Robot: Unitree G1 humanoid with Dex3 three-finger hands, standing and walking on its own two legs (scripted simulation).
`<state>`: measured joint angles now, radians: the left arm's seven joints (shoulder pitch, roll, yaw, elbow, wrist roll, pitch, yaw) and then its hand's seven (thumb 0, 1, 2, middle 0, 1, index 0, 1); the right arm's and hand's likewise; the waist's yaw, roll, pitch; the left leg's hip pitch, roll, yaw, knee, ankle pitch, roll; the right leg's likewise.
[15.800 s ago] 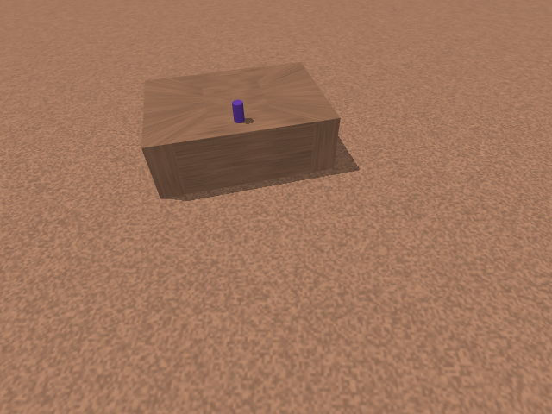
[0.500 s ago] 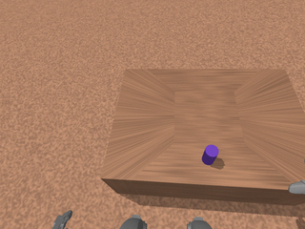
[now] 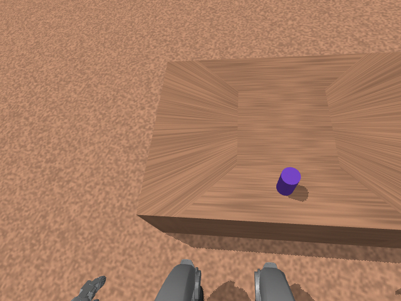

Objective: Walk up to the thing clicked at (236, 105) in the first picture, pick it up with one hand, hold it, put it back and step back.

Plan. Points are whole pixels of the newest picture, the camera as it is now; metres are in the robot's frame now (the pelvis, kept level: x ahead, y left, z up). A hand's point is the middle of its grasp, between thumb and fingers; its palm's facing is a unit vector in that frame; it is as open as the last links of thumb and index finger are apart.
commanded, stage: approach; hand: right
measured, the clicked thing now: (287, 182) +0.46 -0.17 -0.28
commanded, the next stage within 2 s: close in in 0.30 s
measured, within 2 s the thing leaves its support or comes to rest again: leaves its support in 1.64 s
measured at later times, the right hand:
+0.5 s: hand (324, 175) +0.46 -0.26 -0.22, palm faces +0.08 +1.00 +0.02, open 17.5 cm
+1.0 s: hand (293, 174) +0.47 -0.19 -0.25, palm faces +0.08 +1.00 +0.01, open 16.6 cm
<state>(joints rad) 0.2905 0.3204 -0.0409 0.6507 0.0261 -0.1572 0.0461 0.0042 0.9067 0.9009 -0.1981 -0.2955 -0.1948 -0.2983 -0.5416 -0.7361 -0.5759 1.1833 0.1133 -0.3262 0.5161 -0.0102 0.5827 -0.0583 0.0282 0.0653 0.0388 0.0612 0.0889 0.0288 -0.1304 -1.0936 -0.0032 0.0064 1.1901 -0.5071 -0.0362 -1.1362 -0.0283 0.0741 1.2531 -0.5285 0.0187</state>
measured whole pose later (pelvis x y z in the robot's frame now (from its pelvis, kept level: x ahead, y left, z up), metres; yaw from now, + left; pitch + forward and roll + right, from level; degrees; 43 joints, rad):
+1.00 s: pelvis -0.06 +0.00 -0.26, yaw +3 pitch +36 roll +4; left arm 0.19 0.29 -0.02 0.66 0.08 0.01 -0.06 0.00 0.89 0.91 -0.19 -0.30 -0.19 -0.30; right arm -0.88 -0.46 -0.49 1.01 0.06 -0.49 0.19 -0.01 0.33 -0.01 0.10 0.02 0.08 0.02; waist 0.17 -0.01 -0.16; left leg -2.07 -0.02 -0.01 2.11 -0.68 -0.06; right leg -2.10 0.00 0.11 2.16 -0.69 0.04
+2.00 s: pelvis -0.06 +0.01 -0.28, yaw +3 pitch +35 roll +5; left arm 0.20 0.29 -0.03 0.66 0.09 0.07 -0.06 0.00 0.89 0.91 -0.20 -0.30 -0.19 -0.30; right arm -0.98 -0.50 -0.45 1.05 0.03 -0.47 0.14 0.03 0.01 -0.64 0.99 0.81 0.94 0.84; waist 0.18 -0.01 -0.13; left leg -2.11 -0.02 0.00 2.17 -0.68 -0.06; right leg -2.15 0.01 0.12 2.22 -0.69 0.05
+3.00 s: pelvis -0.04 +0.01 -0.19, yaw +2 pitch +36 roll +4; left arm 0.20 0.28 0.02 0.65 0.05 0.04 -0.02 0.00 0.90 0.90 -0.20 -0.29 -0.19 -0.30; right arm -0.89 -0.44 -0.43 0.92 0.06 -0.37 0.12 0.04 0.08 -1.12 0.93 1.15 1.13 1.33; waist 0.16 -0.02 -0.17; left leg -1.87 -0.02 -0.01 1.89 -0.67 -0.05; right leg -1.89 -0.01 0.09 1.94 -0.68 0.04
